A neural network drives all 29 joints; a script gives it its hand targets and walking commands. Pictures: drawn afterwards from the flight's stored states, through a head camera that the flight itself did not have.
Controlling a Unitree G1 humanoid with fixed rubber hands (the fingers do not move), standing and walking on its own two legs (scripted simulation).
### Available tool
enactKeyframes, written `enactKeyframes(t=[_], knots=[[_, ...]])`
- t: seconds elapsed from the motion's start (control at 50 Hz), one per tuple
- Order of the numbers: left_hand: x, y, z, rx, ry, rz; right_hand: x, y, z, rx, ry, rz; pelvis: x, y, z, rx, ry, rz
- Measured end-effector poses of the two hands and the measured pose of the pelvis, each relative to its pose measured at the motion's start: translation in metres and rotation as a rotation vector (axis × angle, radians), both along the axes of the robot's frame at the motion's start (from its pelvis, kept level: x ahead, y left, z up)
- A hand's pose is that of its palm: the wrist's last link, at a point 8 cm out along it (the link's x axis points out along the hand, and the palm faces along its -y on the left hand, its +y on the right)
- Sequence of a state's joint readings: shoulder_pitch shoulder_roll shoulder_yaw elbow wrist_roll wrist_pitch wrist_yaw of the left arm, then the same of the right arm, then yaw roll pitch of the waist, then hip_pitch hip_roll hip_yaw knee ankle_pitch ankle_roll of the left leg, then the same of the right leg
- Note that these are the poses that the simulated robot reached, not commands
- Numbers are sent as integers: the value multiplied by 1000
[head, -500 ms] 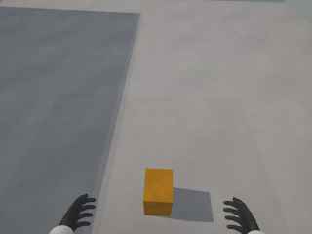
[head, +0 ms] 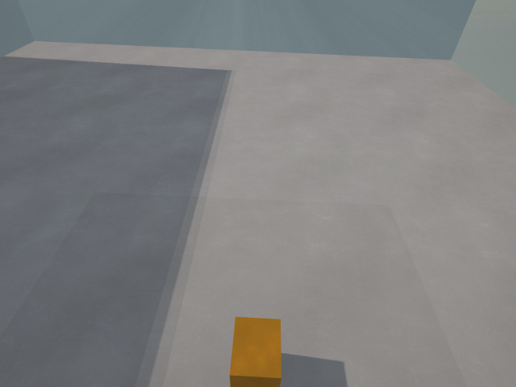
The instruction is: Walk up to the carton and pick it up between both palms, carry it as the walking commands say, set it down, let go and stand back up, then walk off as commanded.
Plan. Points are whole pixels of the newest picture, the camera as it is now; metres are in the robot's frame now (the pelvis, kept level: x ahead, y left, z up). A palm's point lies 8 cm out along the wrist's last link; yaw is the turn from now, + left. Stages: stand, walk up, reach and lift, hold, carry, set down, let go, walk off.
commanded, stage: stand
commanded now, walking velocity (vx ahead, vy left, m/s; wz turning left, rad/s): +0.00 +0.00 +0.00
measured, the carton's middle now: (255, 361) +0.42 +0.01 -0.64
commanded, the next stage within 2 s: walk off in 1.42 s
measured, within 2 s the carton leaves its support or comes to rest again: neither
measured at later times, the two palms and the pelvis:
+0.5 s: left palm out of the picture +0.05 +0.29 -0.10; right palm out of the picture +0.04 -0.28 -0.11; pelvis -0.02 +0.01 +0.00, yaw +0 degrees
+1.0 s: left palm out of the picture +0.02 +0.31 -0.10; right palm out of the picture +0.01 -0.29 -0.11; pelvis -0.04 +0.01 +0.01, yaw +0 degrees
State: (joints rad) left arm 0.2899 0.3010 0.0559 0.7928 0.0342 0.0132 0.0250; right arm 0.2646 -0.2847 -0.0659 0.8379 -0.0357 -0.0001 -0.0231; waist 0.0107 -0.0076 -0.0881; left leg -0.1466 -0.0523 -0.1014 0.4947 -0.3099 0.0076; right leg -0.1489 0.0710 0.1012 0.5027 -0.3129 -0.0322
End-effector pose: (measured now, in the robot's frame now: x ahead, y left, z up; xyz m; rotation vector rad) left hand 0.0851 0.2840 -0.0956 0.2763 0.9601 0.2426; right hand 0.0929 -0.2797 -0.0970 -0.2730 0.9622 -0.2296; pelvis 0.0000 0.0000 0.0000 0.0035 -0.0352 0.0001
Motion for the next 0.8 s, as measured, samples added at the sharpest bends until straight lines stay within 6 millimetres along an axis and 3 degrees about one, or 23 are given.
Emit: enactKeyframes(t=[0.3,0.8], knots=[[-16,-1,-4,-19,43,-29,-31,2,-6,-6,70,-2,-15,6,4,3,-3,-9],[-56,21,-8,7,152,-20,-82,1,-16,4,191,-26,-38,12,6,6,-29,-12]])
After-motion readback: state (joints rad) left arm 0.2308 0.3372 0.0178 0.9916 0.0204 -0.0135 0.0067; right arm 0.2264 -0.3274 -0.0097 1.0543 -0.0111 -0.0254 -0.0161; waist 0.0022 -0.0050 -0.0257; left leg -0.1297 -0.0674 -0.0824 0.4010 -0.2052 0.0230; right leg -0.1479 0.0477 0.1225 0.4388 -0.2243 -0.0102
